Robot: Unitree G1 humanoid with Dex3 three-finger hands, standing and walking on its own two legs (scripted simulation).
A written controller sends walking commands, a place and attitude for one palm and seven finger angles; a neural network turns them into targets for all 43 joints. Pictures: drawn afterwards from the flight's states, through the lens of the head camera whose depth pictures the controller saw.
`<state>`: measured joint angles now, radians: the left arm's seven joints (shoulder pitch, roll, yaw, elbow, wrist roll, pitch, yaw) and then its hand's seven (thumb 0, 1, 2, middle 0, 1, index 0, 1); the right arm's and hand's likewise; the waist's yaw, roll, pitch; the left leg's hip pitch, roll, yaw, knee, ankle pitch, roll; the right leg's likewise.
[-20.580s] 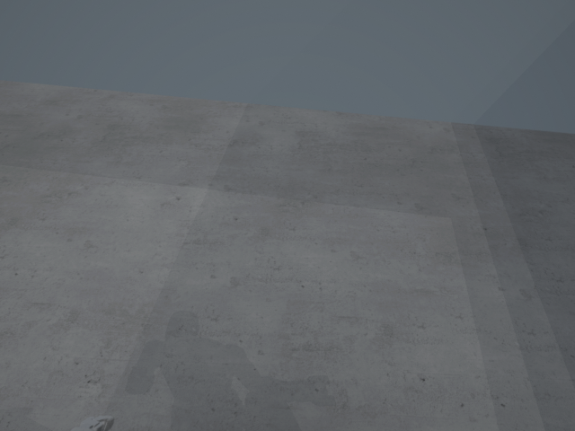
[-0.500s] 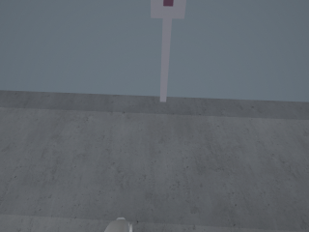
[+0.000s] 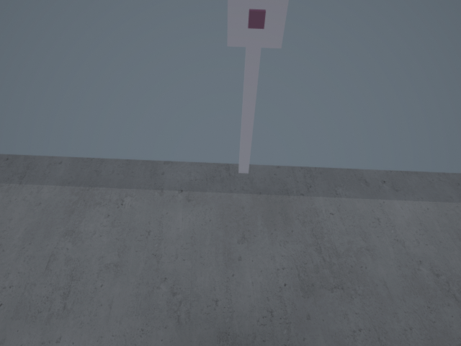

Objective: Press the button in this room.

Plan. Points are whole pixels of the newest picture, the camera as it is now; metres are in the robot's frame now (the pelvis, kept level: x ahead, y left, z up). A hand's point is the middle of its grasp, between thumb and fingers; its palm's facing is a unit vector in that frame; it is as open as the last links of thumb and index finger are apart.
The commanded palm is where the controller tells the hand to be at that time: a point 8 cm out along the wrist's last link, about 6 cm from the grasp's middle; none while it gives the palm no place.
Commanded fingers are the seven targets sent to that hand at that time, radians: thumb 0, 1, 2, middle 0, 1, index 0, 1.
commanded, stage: stand and wait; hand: left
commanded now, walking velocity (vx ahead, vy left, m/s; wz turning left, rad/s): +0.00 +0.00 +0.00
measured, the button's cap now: (256, 18) +1.14 -0.04 +0.11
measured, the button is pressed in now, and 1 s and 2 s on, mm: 0 0 0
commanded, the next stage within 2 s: look at it before walking up in 0.60 s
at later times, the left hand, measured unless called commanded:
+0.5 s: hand out of the picture +0.02 +0.12 -0.17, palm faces +0.05 -0.98 -0.19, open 7.3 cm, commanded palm none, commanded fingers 0.00 0.90 0.90 -0.20 -0.30 -0.20 -0.30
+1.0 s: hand out of the picture +0.01 +0.12 -0.17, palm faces +0.05 -0.98 -0.17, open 7.4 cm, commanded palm none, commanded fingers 0.00 0.90 0.90 -0.20 -0.30 -0.20 -0.30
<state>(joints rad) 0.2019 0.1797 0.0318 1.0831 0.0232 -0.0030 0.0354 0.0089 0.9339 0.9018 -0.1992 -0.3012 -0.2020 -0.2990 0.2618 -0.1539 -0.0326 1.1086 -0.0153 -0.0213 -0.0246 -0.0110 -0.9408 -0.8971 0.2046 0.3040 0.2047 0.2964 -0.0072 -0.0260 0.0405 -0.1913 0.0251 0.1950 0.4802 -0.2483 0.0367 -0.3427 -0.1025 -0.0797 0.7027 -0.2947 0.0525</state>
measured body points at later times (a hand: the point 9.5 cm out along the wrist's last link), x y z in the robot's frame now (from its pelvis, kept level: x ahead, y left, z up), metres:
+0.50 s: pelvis +0.04 -0.04 +0.01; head +0.05 -0.05 +0.46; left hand +0.02 +0.17 -0.15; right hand +0.01 -0.24 -0.16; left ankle +0.01 +0.10 -0.74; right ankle +0.04 -0.12 -0.74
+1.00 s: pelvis +0.04 -0.04 +0.01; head +0.05 -0.04 +0.46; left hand +0.01 +0.17 -0.15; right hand +0.01 -0.24 -0.16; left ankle +0.01 +0.10 -0.74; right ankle +0.04 -0.12 -0.74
